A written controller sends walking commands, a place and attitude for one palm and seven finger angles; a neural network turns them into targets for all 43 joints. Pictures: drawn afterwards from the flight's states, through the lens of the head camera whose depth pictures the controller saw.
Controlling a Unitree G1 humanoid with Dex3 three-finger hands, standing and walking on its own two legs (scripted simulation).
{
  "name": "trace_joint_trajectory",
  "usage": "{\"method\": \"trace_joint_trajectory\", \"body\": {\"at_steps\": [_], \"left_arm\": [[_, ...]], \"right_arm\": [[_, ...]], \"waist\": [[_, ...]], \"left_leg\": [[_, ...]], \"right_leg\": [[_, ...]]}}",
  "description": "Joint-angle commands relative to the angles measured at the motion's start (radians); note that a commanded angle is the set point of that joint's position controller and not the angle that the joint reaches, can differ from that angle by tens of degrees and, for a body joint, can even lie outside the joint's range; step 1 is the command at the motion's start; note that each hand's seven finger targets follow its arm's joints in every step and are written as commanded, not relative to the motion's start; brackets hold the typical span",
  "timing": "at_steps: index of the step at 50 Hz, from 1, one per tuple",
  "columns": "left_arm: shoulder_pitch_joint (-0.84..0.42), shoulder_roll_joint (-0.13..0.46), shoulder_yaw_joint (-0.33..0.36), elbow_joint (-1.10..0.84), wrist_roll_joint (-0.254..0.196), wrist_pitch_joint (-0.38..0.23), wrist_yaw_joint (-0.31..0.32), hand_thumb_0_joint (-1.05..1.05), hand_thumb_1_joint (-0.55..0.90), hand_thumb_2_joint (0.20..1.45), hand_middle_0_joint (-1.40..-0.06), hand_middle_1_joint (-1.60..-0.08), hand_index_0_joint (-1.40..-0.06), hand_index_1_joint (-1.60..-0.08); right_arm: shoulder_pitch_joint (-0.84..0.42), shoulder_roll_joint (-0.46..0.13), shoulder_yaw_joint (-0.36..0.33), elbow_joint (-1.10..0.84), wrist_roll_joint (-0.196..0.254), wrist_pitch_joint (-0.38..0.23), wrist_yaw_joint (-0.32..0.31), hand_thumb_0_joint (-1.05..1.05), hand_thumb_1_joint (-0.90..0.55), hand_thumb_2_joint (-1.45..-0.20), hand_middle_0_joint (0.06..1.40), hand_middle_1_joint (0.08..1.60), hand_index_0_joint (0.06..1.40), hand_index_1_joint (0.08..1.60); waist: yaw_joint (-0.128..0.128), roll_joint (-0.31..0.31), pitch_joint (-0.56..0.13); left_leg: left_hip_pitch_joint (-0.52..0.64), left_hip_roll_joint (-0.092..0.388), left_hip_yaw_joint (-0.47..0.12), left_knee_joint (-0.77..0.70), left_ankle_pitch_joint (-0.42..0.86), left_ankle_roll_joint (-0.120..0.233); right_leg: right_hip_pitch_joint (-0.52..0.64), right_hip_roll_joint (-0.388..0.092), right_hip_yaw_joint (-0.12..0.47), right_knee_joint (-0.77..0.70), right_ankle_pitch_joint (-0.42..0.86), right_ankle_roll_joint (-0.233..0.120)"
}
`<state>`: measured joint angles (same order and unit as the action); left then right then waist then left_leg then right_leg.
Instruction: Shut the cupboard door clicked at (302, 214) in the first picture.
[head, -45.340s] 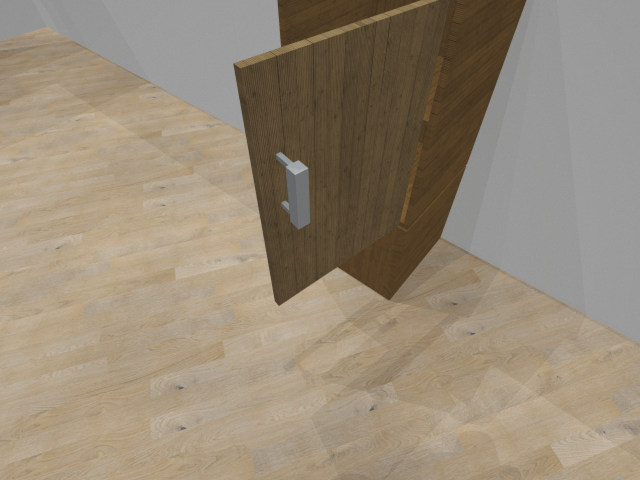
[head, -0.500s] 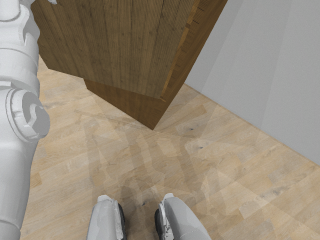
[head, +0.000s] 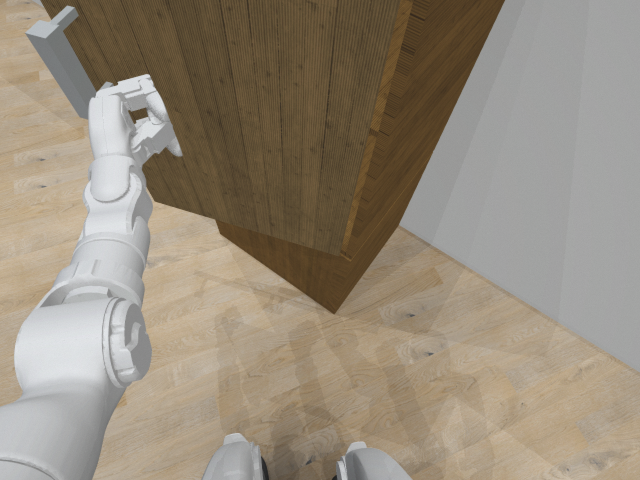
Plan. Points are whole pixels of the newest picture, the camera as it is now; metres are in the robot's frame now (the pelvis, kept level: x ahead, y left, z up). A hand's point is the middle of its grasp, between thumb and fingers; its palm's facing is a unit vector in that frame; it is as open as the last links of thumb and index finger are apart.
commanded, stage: pull the fist back off the door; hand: left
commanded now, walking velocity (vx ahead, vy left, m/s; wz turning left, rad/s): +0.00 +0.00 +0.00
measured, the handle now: (80, 65) +0.64 +0.25 +0.09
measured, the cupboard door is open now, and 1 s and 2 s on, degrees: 19 19 19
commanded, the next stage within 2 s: draw the hand back to the body in 0.20 s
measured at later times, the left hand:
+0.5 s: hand (157, 151) +0.47 +0.14 +0.11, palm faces +0.11 -0.99 -0.02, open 3.1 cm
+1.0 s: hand (30, 273) +0.31 +0.20 +0.16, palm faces +0.18 -0.96 -0.20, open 3.1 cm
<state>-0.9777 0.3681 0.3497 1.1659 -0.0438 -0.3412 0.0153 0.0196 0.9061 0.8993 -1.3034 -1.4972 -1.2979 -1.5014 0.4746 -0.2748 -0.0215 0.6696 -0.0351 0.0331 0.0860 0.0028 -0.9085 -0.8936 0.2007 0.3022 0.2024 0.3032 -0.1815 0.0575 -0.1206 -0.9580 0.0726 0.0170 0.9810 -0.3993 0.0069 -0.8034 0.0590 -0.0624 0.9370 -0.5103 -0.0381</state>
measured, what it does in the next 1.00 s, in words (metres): rises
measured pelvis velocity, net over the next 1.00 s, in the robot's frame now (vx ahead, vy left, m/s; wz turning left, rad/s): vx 0.00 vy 0.01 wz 0.02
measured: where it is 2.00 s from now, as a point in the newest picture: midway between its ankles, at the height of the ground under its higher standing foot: outside the picture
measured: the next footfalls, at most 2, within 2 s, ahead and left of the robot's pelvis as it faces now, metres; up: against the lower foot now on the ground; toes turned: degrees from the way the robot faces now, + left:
none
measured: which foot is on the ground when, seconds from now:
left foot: down 0.00-1.00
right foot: down 0.00-1.00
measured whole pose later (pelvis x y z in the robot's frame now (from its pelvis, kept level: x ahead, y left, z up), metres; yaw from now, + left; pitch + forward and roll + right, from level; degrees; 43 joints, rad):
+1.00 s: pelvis +0.00 +0.01 +0.05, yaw +1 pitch +2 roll +0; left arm -0.09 0.28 0.12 0.21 -0.10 -0.11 0.03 0.02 0.90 0.90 -1.14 -1.31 -1.13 -1.32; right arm 0.17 -0.25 0.01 0.58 0.07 0.02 -0.07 0.01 -0.91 -0.89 0.20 0.30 0.20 0.30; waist 0.01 0.05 -0.05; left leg -0.37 0.02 0.06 0.59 -0.26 0.02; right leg -0.24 0.01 -0.02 0.58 -0.37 -0.02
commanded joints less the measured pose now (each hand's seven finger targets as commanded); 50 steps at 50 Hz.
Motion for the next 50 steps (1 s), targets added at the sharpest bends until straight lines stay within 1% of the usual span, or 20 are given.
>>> {"method": "trace_joint_trajectory", "body": {"at_steps": [1, 3, 5, 7, 9, 13, 16, 19, 23, 26, 29, 30, 33, 36, 39, 41, 42, 43, 48, 50], "left_arm": [[-0.446, 0.137, -0.044, -0.293, -0.006, -0.120, 0.005, 0.000, 0.900, 0.900, -1.300, -1.500, -1.300, -1.500], [-0.412, 0.090, -0.080, -0.301, -0.007, -0.120, 0.008, 0.000, 0.900, 0.900, -1.300, -1.500, -1.300, -1.500], [-0.367, 0.117, -0.045, -0.289, -0.018, -0.113, 0.013, 0.000, 0.900, 0.900, -1.300, -1.500, -1.300, -1.500], [-0.380, 0.108, -0.058, -0.290, -0.025, -0.105, 0.011, 0.000, 0.900, 0.900, -1.300, -1.500, -1.300, -1.500], [-0.422, 0.181, -0.012, -0.277, -0.013, -0.110, 0.022, 0.000, 0.900, 0.900, -1.300, -1.500, -1.300, -1.500], [-0.471, 0.135, -0.059, -0.291, -0.011, -0.140, 0.016, 0.000, 0.900, 0.900, -1.300, -1.500, -1.300, -1.500], [-0.429, 0.110, -0.072, -0.201, -0.021, -0.126, 0.001, 0.000, 0.900, 0.900, -1.300, -1.500, -1.300, -1.500], [-0.295, 0.196, 0.011, -0.255, -0.035, -0.110, -0.018, 0.000, 0.900, 0.900, -1.300, -1.500, -1.300, -1.500], [-0.128, 0.191, 0.017, -0.390, -0.069, -0.089, -0.049, 0.000, 0.900, 0.900, -1.300, -1.500, -1.300, -1.500], [-0.036, 0.178, 0.007, -0.534, -0.104, -0.065, -0.069, 0.000, 0.900, 0.900, -1.300, -1.500, -1.300, -1.500], [0.065, 0.141, -0.031, -0.691, -0.130, -0.051, -0.084, 0.000, 0.900, 0.900, -1.300, -1.500, -1.300, -1.500], [0.111, 0.103, -0.062, -0.711, -0.140, -0.038, -0.091, 0.000, 0.900, 0.900, -1.300, -1.500, -1.300, -1.500], [0.192, 0.087, -0.085, -0.774, -0.163, -0.001, -0.103, 0.000, 0.900, 0.900, -1.300, -1.500, -1.300, -1.500], [0.264, 0.095, -0.080, -0.834, -0.182, 0.036, -0.113, 0.000, 0.900, 0.900, -1.300, -1.500, -1.300, -1.500], [0.315, 0.089, -0.093, -0.935, -0.193, 0.059, -0.124, 0.000, 0.900, 0.900, -1.217, -1.410, -1.217, -1.410], [0.373, 0.080, -0.100, -0.993, -0.203, 0.075, -0.130, 0.000, 0.900, 0.900, -1.163, -1.350, -1.163, -1.350], [0.411, 0.102, -0.175, -1.090, -0.093, 0.092, -0.058, 0.000, 0.900, 0.900, -1.135, -1.320, -1.135, -1.320], [0.468, 0.066, -0.187, -1.113, -0.089, 0.116, -0.021, 0.000, 0.900, 0.900, -1.107, -1.290, -1.107, -1.290], [0.614, 0.116, -0.139, -1.205, -0.051, 0.186, 0.055, 0.000, 0.900, 0.900, -0.970, -1.140, -0.970, -1.140], [0.656, 0.108, -0.134, -1.261, -0.047, 0.199, 0.065, 0.000, 0.900, 0.900, -0.915, -1.080, -0.915, -1.080]], "right_arm": [[0.138, -0.141, -0.061, -0.035, 0.005, -0.016, -0.015, 0.000, -0.900, -0.900, 0.200, 0.300, 0.200, 0.300], [0.122, -0.140, -0.065, -0.039, 0.009, -0.015, -0.015, 0.000, -0.900, -0.900, 0.200, 0.300, 0.200, 0.300], [0.101, -0.143, -0.065, -0.043, 0.015, -0.012, -0.020, 0.000, -0.900, -0.900, 0.200, 0.300, 0.200, 0.300], [0.078, -0.139, -0.059, -0.050, 0.020, -0.010, -0.026, 0.000, -0.900, -0.900, 0.200, 0.300, 0.200, 0.300], [0.070, -0.142, -0.055, -0.046, 0.022, -0.008, -0.037, 0.000, -0.900, -0.900, 0.200, 0.300, 0.200, 0.300], [0.050, -0.135, -0.053, -0.045, 0.020, -0.022, -0.042, 0.000, -0.900, -0.900, 0.200, 0.300, 0.200, 0.300], [0.040, -0.136, -0.049, -0.042, 0.023, -0.023, -0.043, 0.000, -0.900, -0.900, 0.200, 0.300, 0.200, 0.300], [0.027, -0.142, -0.045, -0.085, 0.031, -0.013, -0.046, 0.000, -0.900, -0.900, 0.200, 0.300, 0.200, 0.300], [0.004, -0.133, -0.042, -0.134, 0.048, -0.004, -0.057, 0.000, -0.900, -0.900, 0.200, 0.300, 0.200, 0.300], [-0.033, -0.128, -0.042, -0.153, 0.066, -0.006, -0.068, 0.000, -0.900, -0.900, 0.200, 0.300, 0.200, 0.300], [-0.074, -0.120, -0.042, -0.167, 0.080, -0.020, -0.079, 0.000, -0.900, -0.900, 0.200, 0.300, 0.200, 0.300], [-0.085, -0.116, -0.040, -0.165, 0.083, -0.027, -0.081, 0.000, -0.900, -0.900, 0.200, 0.300, 0.200, 0.300], [-0.125, -0.121, -0.036, -0.166, 0.094, -0.046, -0.094, 0.000, -0.900, -0.900, 0.200, 0.300, 0.200, 0.300], [-0.174, -0.118, -0.029, -0.172, 0.101, -0.060, -0.107, 0.000, -0.900, -0.900, 0.200, 0.300, 0.200, 0.300], [-0.228, -0.110, -0.021, -0.186, 0.107, -0.078, -0.118, 0.000, -0.900, -0.900, 0.200, 0.300, 0.200, 0.300], [-0.259, -0.109, -0.016, -0.200, 0.110, -0.094, -0.123, 0.000, -0.900, -0.900, 0.200, 0.300, 0.200, 0.300], [-0.309, -0.086, -0.016, -0.219, 0.104, -0.075, -0.136, 0.000, -0.900, -0.900, 0.200, 0.300, 0.200, 0.300], [-0.314, -0.084, -0.012, -0.225, 0.101, -0.070, -0.146, 0.000, -0.900, -0.900, 0.200, 0.300, 0.200, 0.300], [-0.369, -0.088, 0.004, -0.227, 0.096, -0.049, -0.170, 0.000, -0.900, -0.900, 0.200, 0.300, 0.200, 0.300], [-0.393, -0.074, 0.016, -0.236, 0.096, -0.047, -0.172, 0.000, -0.900, -0.900, 0.200, 0.300, 0.200, 0.300]], "waist": [[-0.014, 0.070, -0.482], [-0.011, 0.076, -0.477], [0.006, 0.029, -0.477], [-0.003, -0.020, -0.442], [-0.002, -0.029, -0.433], [-0.017, 0.010, -0.447], [-0.024, -0.035, -0.415], [0.053, 0.001, -0.494], [0.092, -0.063, -0.485], [0.105, -0.089, -0.432], [0.119, -0.041, -0.408], [0.116, -0.039, -0.369], [0.119, -0.049, -0.268], [0.134, -0.060, -0.232], [0.150, -0.009, -0.221], [0.161, -0.029, -0.212], [0.166, -0.008, -0.203], [0.160, -0.034, -0.164], [0.175, -0.079, -0.093], [0.179, -0.032, -0.067]], "left_leg": [[0.515, -0.054, -0.046, -0.017, 0.446, 0.029], [0.536, -0.058, -0.043, -0.020, 0.453, 0.030], [0.517, -0.060, -0.039, -0.026, 0.433, 0.030], [0.467, -0.065, -0.029, -0.034, 0.387, 0.035], [0.428, -0.068, -0.027, -0.034, 0.359, 0.037], [0.470, -0.067, -0.035, -0.023, 0.367, 0.035], [0.428, -0.065, -0.035, -0.026, 0.316, 0.035], [0.450, -0.072, -0.021, -0.064, 0.344, 0.032], [0.464, -0.080, -0.002, -0.105, 0.359, 0.041], [0.478, -0.081, 0.010, -0.151, 0.328, 0.044], [0.561, -0.079, 0.015, -0.191, 0.349, 0.044], [0.583, -0.077, 0.015, -0.204, 0.341, 0.044], [0.600, -0.076, 0.013, -0.245, 0.285, 0.047], [0.625, -0.075, 0.006, -0.279, 0.258, 0.045], [0.680, -0.074, 0.001, -0.304, 0.263, 0.042], [0.708, -0.070, -0.009, -0.322, 0.269, 0.039], [0.778, -0.072, -0.002, -0.374, 0.266, 0.031], [0.780, -0.070, -0.001, -0.394, 0.267, 0.036], [0.838, -0.060, -0.004, -0.487, 0.278, 0.037], [0.866, -0.058, -0.004, -0.519, 0.276, 0.030]], "right_leg": [[0.075, 0.009, 0.049, -0.098, 0.579, 0.032], [0.072, 0.008, 0.047, -0.098, 0.583, 0.030], [0.100, 0.005, 0.052, -0.104, 0.590, 0.035], [0.131, -0.002, 0.063, -0.114, 0.601, 0.044], [0.150, -0.011, 0.078, -0.111, 0.603, 0.048], [0.113, -0.011, 0.079, -0.102, 0.582, 0.045], [0.093, -0.013, 0.081, -0.116, 0.534, 0.050], [0.210, -0.016, 0.085, -0.120, 0.577, 0.042], [0.337, -0.013, 0.088, -0.153, 0.672, 0.050], [0.393, -0.021, 0.094, -0.198, 0.710, 0.065], [0.407, -0.019, 0.083, -0.227, 0.705, 0.063], [0.387, -0.013, 0.070, -0.243, 0.657, 0.057], [0.370, -0.013, 0.067, -0.293, 0.548, 0.056], [0.376, -0.018, 0.065, -0.326, 0.486, 0.052], [0.383, -0.019, 0.054, -0.336, 0.455, 0.041], [0.393, -0.015, 0.042, -0.340, 0.441, 0.035], [0.389, -0.041, 0.081, -0.405, 0.439, 0.036], [0.409, -0.041, 0.075, -0.428, 0.439, 0.038], [0.501, -0.040, 0.058, -0.501, 0.417, 0.033], [0.526, -0.043, 0.052, -0.526, 0.399, 0.029]]}}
